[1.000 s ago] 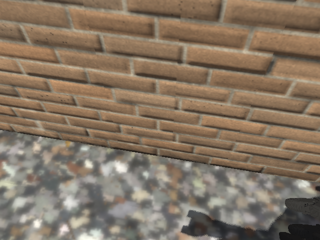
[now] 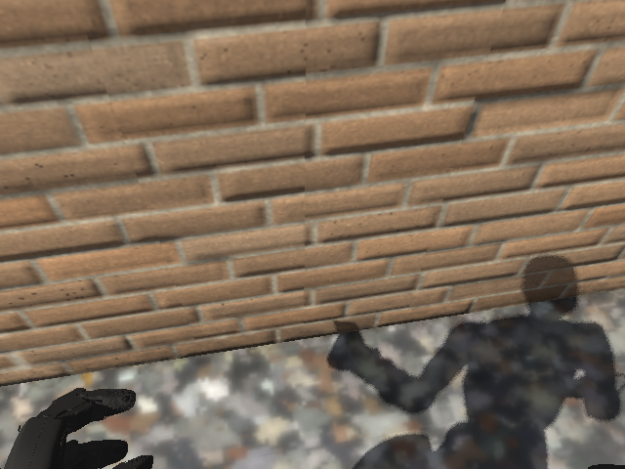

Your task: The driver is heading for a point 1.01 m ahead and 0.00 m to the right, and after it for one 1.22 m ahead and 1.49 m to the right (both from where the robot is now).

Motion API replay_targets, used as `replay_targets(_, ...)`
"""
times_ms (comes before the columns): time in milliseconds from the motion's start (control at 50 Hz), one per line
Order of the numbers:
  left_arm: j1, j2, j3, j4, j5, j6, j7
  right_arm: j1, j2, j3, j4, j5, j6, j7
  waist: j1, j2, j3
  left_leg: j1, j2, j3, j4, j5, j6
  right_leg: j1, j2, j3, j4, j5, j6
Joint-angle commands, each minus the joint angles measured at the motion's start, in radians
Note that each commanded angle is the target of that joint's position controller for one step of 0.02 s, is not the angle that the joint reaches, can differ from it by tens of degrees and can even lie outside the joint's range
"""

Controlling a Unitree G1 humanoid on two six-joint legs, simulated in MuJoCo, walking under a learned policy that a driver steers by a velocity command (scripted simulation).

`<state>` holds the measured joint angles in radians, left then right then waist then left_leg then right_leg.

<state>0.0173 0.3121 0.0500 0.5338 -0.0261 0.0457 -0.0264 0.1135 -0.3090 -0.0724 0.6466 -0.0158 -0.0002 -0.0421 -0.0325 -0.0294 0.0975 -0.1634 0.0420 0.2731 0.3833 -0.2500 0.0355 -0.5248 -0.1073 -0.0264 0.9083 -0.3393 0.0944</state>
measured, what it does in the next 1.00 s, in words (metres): steps to the right: right foot, then left foot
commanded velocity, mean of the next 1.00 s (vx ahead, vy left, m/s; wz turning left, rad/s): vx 0.09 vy -0.21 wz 0.04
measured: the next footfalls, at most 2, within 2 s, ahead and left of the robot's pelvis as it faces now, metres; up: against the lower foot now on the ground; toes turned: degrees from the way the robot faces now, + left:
right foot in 0.14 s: +0.03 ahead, -0.16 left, +0.00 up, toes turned -12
left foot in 0.36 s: +0.10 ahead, +0.06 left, +0.00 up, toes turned -18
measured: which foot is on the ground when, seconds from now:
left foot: down 0.00-0.14, up 0.16-0.34, down 0.36-0.60, up 0.62-1.00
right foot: up 0.00-0.12, down 0.14-0.34, up 0.36-0.60, down 0.62-1.00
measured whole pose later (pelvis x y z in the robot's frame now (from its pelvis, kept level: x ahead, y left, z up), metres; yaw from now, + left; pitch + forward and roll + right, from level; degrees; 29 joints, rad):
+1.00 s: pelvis +0.01 -0.26 +0.00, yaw +7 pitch +1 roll -1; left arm 0.09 0.31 0.08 0.64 0.01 -0.01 0.03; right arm 0.04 -0.35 -0.05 0.55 0.02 0.08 0.01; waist 0.02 0.02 0.13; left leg -0.54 0.09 0.02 0.93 -0.36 -0.10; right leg -0.14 0.00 -0.25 0.36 -0.25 -0.06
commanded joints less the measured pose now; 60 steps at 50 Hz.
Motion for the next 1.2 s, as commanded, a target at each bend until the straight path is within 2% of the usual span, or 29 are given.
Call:
replay_targets(20, -0.033, 0.082, 0.03, -0.073, 0.002, -0.008, -0.02, 0.013, -0.199, -0.063, -0.033, 0.001, -0.004, -0.004, -0.016, 0.131, -0.162, 0.23, 0.3, -0.139, -0.033, 0.685, 0.146, -0.035, -0.007, -0.033, -0.097, -0.005, -0.017)
replay_targets(120, 0.086, 0.117, 0.063, -0.03, 0.007, 0.003, -0.02, -0.02, -0.184, -0.065, -0.003, 0.048, -0.007, 0.018, 0.071, 0.154, -0.215, 0.161, 0.279, -0.037, 0.147, 0.628, 0.058, 0.241, 0.052, -0.069, -0.374, 0.08, -0.118)
replay_targets(140, 0.165, 0.16, 0.09, 0.002, 0.011, 0.006, 0.003, 0.04, -0.147, -0.062, 0.018, 0.047, -0.001, 0.025, 0.105, 0.057, -0.217, 0.052, 0.218, 0.005, 0.278, 0.514, -0.005, 0.395, 0.091, -0.041, -0.47, 0.298, -0.167)
replay_targets(160, 0.251, 0.29, 0.13, 0.011, 0.017, 0.007, 0.022, 0.004, -0.12, -0.051, -0.032, -0.007, -0.01, 0.024, 0.126, -0.176, -0.206, -0.327, 0.126, 0.021, 0.563, -0.033, -0.086, 0.681, -0.065, 0.223, -0.414, 0.956, -0.257)
replay_targets(180, 0.212, 0.389, 0.148, -0.012, 0.069, -0.005, 0.022, -0.07, -0.054, -0.02, -0.123, -0.044, -0.029, 0.024, 0.093, -0.299, -0.348, -0.584, 0.006, -0.155, 0.774, -0.472, -0.151, 0.753, -0.269, 0.605, -0.451, 0.969, -0.481)
replay_targets(200, 0.246, 0.271, 0.112, -0.02, 0.055, -0.016, -0.011, 0.014, -0.117, -0.033, -0.019, 0.025, -0.027, -0.013, 0.13, -0.174, -0.341, -0.5, -0.014, -0.269, 0.793, -0.45, -0.077, 0.685, -0.123, 0.434, -0.54, 0.612, -0.542)
replay_targets(220, 0.103, 0.231, 0.1, -0.042, 0.042, -0.021, -0.026, 0.096, -0.166, -0.044, 0.002, 0.043, -0.025, -0.034, 0.036, -0.173, -0.231, -0.465, -0.003, -0.305, 0.702, -0.358, -0.039, 0.519, -0.078, 0.404, -0.535, 0.412, -0.484)
replay_targets(260, -0.066, 0.198, 0.088, -0.094, 0.025, -0.006, -0.043, 0.18, -0.22, -0.067, 0.055, 0.016, -0.024, -0.065, -0.037, -0.132, -0.13, -0.327, -0.024, -0.266, 0.48, -0.22, -0.041, 0.323, 0.011, 0.307, -0.533, 0.406, -0.388)
replay_targets(300, -0.074, 0.174, 0.075, -0.117, 0.053, 0.001, -0.058, 0.314, -0.192, -0.059, 0.137, 0.025, -0.035, -0.071, -0.051, -0.117, -0.172, -0.1, -0.023, -0.239, 0.285, -0.125, -0.037, 0.26, 0.059, 0.233, -0.491, 0.372, -0.343)
replay_targets(340, -0.067, 0.101, 0.034, -0.132, 0.062, 0.0, -0.065, 0.568, -0.174, -0.054, 0.254, 0.042, -0.043, -0.063, -0.131, -0.084, -0.243, 0.234, 0.012, -0.227, 0.117, 0.119, -0.01, 0.099, 0.137, 0.171, -0.325, 0.159, -0.273)
replay_targets(360, -0.079, 0.011, 0.0, -0.154, 0.073, -0.009, -0.07, 0.665, -0.214, -0.062, 0.282, 0.022, -0.046, -0.057, -0.154, 0.077, -0.216, 0.383, 0.202, -0.486, 0.074, 0.13, 0.057, -0.126, 0.234, 0.152, -0.062, -0.144, -0.22)
replay_targets(380, 0.054, -0.028, -0.013, -0.153, 0.066, -0.02, -0.082, 0.577, -0.296, -0.058, 0.222, -0.019, -0.051, -0.069, -0.047, 0.283, -0.197, 0.307, 0.486, -1.031, -0.108, 0.098, 0.265, -0.252, 0.292, 0.255, 0.231, -0.369, -0.139)
replay_targets(400, 0.151, 0.046, 0.013, -0.111, 0.028, -0.015, -0.085, 0.378, -0.355, -0.072, 0.155, -0.002, -0.066, -0.088, 0.055, 0.27, -0.113, 0.093, 0.583, -1.227, -0.216, -0.193, 0.299, -0.264, 0.214, 0.356, 0.437, -0.259, -0.121)
replay_targets(420, 0.145, 0.128, 0.032, -0.099, 0.033, -0.007, -0.075, 0.257, -0.322, -0.064, 0.131, 0.032, -0.072, -0.096, 0.103, 0.199, -0.022, -0.03, 0.522, -1.068, -0.215, -0.326, 0.225, -0.236, 0.159, 0.353, 0.524, -0.182, -0.105)
replay_targets(440, 0.145, 0.153, 0.039, -0.094, 0.065, 0.004, -0.059, 0.202, -0.293, -0.056, 0.128, 0.05, -0.063, -0.093, 0.125, 0.18, 0.019, -0.098, 0.419, -0.884, -0.181, -0.323, 0.137, -0.174, 0.13, 0.301, 0.525, -0.114, -0.082)
replay_targets(480, 0.127, 0.116, 0.026, -0.115, 0.086, 0.008, -0.046, 0.204, -0.301, -0.061, 0.117, 0.041, -0.041, -0.075, 0.122, 0.217, 0.071, -0.184, 0.256, -0.657, -0.169, -0.201, 0.041, -0.033, 0.105, 0.201, 0.28, -0.085, -0.056)
replay_targets(540, 0.138, -0.008, -0.003, -0.116, 0.068, -0.009, -0.037, 0.237, -0.349, -0.105, 0.066, 0.026, -0.022, -0.077, 0.079, 0.301, 0.055, -0.296, 0.155, -0.461, -0.199, 0.1, -0.021, 0.342, 0.163, 0.086, -0.175, -0.135, -0.067)
replay_targets(580, 0.303, 0.007, 0.025, -0.042, 0.049, -0.015, -0.032, 0.219, -0.3, -0.099, 0.035, 0.042, -0.014, -0.073, 0.131, 0.288, 0.004, -0.301, 0.158, -0.469, -0.142, 0.173, -0.024, 0.547, 0.159, 0.051, -0.407, 0.117, -0.094)
replay_targets(600, 0.365, 0.036, 0.044, -0.008, 0.037, -0.016, -0.027, 0.233, -0.226, -0.077, 0.03, 0.043, -0.015, -0.068, 0.147, 0.204, -0.022, -0.293, 0.109, -0.433, -0.003, 0.101, -0.036, 0.594, 0.155, 0.054, -0.52, 0.117, -0.11)
replay_targets(620, 0.396, 0.092, 0.054, 0.001, 0.046, -0.017, -0.03, 0.27, -0.132, -0.049, 0.014, 0.017, -0.009, -0.06, 0.128, -0.04, -0.091, -0.386, 0.006, -0.353, 0.277, -0.239, -0.061, 0.702, 0.053, 0.136, -0.546, 0.249, -0.128)
replay_targets(640, 0.374, 0.211, 0.066, -0.029, 0.075, -0.018, -0.031, 0.302, -0.051, -0.024, -0.028, -0.02, -0.001, -0.068, 0.057, -0.307, -0.154, -0.54, -0.106, -0.277, 0.566, -0.443, -0.09, 0.658, -0.159, 0.351, -0.508, 0.615, -0.23)
replay_targets(660, 0.322, 0.224, 0.075, -0.048, 0.101, -0.021, -0.035, 0.324, -0.087, -0.021, -0.042, 0.011, -0.002, -0.071, 0.038, -0.441, -0.197, -0.523, -0.042, -0.284, 0.77, -0.454, -0.088, 0.497, -0.16, 0.434, -0.638, 0.475, -0.318)
replay_targets(720, 0.126, 0.07, 0.043, -0.049, 0.076, -0.027, -0.006, 0.29, -0.164, -0.047, 0.013, 0.021, 0.034, -0.08, -0.045, -0.108, -0.085, -0.506, 0.002, -0.287, 0.943, -0.269, -0.114, 0.384, -0.095, 0.189, -0.599, 0.514, -0.276)
replay_targets(800, 0.101, 0.064, 0.048, -0.015, 0.054, -0.07, 0.018, 0.193, -0.111, -0.01, -0.041, 0.005, 0.043, -0.058, -0.042, -0.085, -0.11, -0.443, 0.063, -0.297, 0.733, -0.158, -0.103, 0.441, -0.148, 0.109, -0.564, 0.757, -0.303)
replay_targets(820, 0.098, 0.097, 0.062, -0.022, 0.019, -0.092, 0.036, 0.058, -0.128, -0.004, -0.094, 0.014, 0.054, -0.023, 0.009, 0.014, -0.099, -0.554, 0.077, -0.383, 0.706, -0.125, -0.108, 0.564, -0.303, 0.241, -0.548, 1.005, -0.283)
replay_targets(840, 0.108, 0.132, 0.074, 0.004, 0.018, -0.094, 0.057, 0.066, -0.126, -0.001, -0.114, 0.018, 0.063, -0.004, -0.009, 0.037, -0.155, -0.575, 0.09, -0.423, 0.67, -0.137, -0.106, 0.651, -0.351, 0.25, -0.542, 1.034, -0.279)
replay_targets(1040, 0.089, 0.198, 0.092, 0.08, 0.037, -0.044, 0.064, -0.113, -0.102, 0.005, -0.195, 0.043, 0.069, 0.081, 0.077, -0.054, -0.13, -0.484, 0.09, -0.23, 0.484, -0.088, -0.14, 0.666, -0.234, -0.089, -0.59, 0.815, -0.299)
replay_targets(1060, 0.093, 0.204, 0.089, 0.088, 0.055, -0.028, 0.067, -0.124, -0.101, 0.004, -0.197, 0.037, 0.054, 0.089, 0.079, -0.052, -0.138, -0.458, 0.089, -0.216, 0.454, -0.088, -0.135, 0.665, -0.224, -0.118, -0.592, 0.812, -0.285)
replay_targets(1200, 0.044, 0.193, 0.089, 0.095, 0.011, -0.001, 0.054, -0.068, -0.123, -0.024, -0.152, 0.053, 0.041, 0.092, 0.02, -0.145, -0.198, -0.25, 0.037, -0.15, 0.248, -0.099, -0.043, 0.654, -0.234, -0.222, -0.474, 0.846, -0.223)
